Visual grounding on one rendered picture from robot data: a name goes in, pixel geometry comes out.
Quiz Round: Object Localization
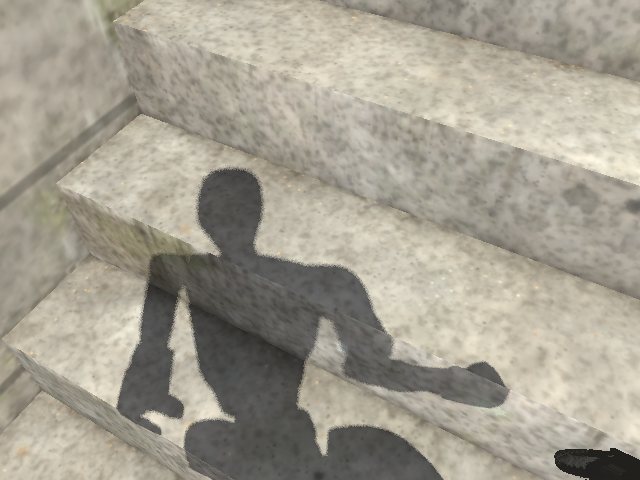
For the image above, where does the robot right hand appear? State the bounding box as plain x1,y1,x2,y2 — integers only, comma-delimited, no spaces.
554,448,640,480

